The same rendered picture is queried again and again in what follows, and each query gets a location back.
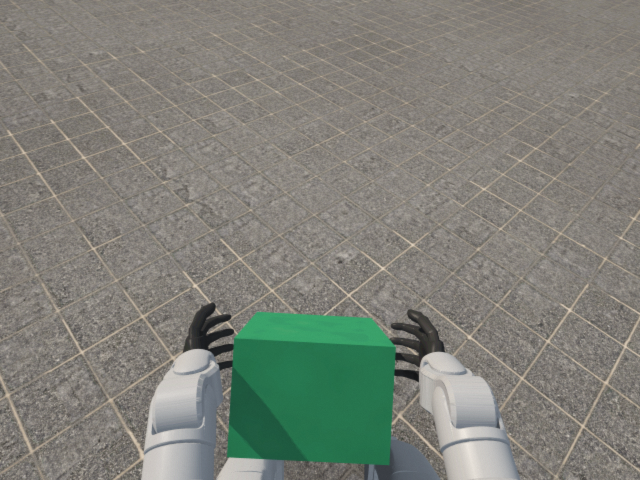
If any robot right thigh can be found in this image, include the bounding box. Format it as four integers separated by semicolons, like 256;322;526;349
364;440;441;480

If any robot right forearm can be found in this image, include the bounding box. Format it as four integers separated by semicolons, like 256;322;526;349
419;352;520;480

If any robot left thigh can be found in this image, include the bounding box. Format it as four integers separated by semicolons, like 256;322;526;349
216;458;284;480

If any right robot hand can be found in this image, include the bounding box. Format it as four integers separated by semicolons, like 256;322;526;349
390;309;446;382

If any carton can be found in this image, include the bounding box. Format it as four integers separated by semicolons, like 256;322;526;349
227;312;396;465

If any left robot hand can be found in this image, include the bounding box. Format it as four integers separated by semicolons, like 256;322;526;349
183;302;234;370

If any robot left forearm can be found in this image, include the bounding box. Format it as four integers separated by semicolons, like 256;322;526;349
141;349;223;480

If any robot thigh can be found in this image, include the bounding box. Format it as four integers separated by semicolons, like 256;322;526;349
364;440;441;480
216;458;284;480

